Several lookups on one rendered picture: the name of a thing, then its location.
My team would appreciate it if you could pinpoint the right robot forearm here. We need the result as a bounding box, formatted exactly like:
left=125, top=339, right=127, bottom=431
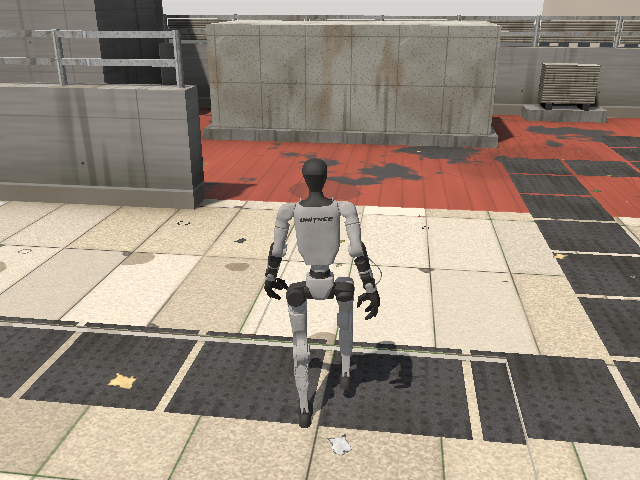
left=354, top=242, right=377, bottom=293

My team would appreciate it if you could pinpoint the right robot foot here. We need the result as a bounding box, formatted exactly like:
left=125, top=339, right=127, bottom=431
left=339, top=370, right=354, bottom=390

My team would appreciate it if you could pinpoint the left robot upper arm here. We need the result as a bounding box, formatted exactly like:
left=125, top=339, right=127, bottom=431
left=271, top=203, right=296, bottom=258

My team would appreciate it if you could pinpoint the left robot forearm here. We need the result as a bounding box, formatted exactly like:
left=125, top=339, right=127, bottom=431
left=265, top=242, right=282, bottom=282

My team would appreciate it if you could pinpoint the right robot upper arm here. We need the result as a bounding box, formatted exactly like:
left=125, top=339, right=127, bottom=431
left=337, top=201, right=364, bottom=258

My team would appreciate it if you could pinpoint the left robot hand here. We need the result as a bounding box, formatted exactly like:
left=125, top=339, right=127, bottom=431
left=264, top=278, right=288, bottom=300

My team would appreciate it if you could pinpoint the right robot thigh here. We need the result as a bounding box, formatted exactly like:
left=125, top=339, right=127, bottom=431
left=334, top=277, right=355, bottom=329

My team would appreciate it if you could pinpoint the right robot hand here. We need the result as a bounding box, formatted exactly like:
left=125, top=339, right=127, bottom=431
left=357, top=290, right=380, bottom=320

